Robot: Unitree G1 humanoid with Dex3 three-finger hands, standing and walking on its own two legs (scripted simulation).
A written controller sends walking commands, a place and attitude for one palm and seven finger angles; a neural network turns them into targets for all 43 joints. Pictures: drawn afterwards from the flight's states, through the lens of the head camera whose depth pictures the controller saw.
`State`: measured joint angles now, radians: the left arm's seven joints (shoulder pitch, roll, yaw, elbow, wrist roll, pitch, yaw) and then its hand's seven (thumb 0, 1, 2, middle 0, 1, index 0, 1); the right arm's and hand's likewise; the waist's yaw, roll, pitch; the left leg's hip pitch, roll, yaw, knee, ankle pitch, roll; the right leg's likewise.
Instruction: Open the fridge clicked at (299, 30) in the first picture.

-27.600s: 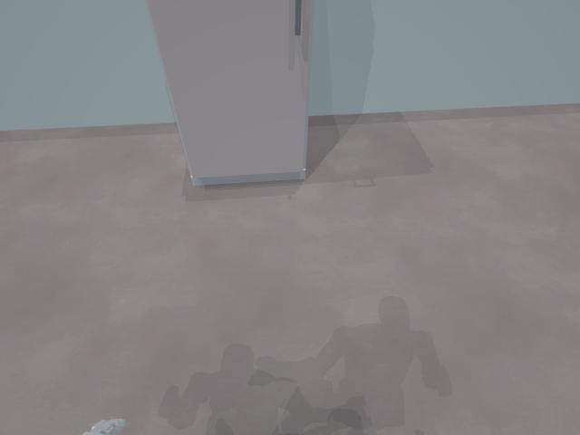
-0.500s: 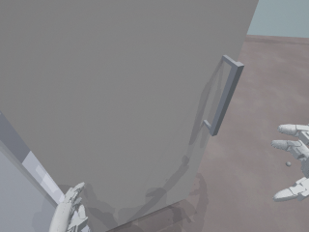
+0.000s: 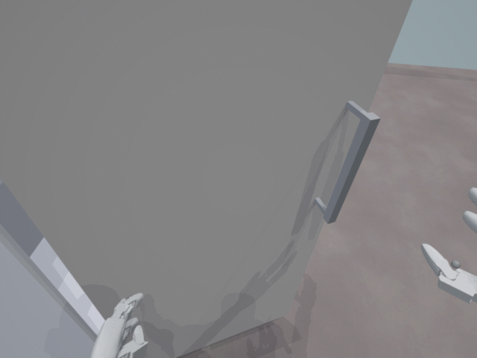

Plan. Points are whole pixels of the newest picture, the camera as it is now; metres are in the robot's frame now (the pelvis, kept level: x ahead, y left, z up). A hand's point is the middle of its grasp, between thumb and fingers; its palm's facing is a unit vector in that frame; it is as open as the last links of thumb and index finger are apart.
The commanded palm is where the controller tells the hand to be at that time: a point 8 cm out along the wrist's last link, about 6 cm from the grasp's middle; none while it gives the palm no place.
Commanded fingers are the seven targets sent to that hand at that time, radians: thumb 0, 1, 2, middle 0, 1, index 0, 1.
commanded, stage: draw the hand back to the body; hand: right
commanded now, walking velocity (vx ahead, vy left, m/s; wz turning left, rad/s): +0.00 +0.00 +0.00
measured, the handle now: (340, 169) +0.41 -0.19 +0.13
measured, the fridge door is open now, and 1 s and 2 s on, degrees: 64 64 64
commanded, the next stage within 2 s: step back with the hand held close in 0.52 s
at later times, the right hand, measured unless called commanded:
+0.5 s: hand (445, 278) +0.18 -0.25 +0.16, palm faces +0.48 +0.79 -0.38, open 7.5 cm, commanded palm +0.13 -0.28 +0.18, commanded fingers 0.00 -0.90 -0.90 0.20 0.30 0.20 0.30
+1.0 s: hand (455, 287) +0.18 -0.26 +0.15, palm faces +0.33 +0.81 -0.48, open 7.4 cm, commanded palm +0.11 -0.30 +0.18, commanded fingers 0.00 -0.90 -0.90 0.20 0.30 0.20 0.30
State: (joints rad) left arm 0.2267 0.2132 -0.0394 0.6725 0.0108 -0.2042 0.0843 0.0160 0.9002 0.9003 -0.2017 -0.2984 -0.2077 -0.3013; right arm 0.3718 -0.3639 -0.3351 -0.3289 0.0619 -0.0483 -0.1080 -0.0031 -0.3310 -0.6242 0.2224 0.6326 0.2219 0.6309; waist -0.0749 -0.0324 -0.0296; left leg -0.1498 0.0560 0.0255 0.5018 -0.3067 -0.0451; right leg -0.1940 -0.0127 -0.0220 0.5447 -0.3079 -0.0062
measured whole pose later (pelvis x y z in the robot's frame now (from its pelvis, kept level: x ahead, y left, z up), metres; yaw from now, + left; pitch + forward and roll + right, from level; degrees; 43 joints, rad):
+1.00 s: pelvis -0.04 -0.01 +0.00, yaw +2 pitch +0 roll +0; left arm 0.19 0.19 -0.01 0.55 0.00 -0.08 0.08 0.01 0.90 0.90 -0.20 -0.30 -0.20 -0.30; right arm 0.55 -0.43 -0.41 -0.52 0.04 -0.17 -0.12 0.01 -0.89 -0.90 0.21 0.30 0.21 0.30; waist -0.02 0.05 0.06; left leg -0.28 0.07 0.01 0.54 -0.25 -0.03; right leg -0.28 -0.01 -0.07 0.54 -0.25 -0.02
